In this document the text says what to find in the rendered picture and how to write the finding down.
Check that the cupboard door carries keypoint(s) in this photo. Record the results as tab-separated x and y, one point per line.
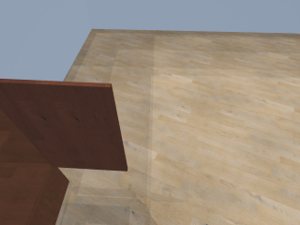
72	124

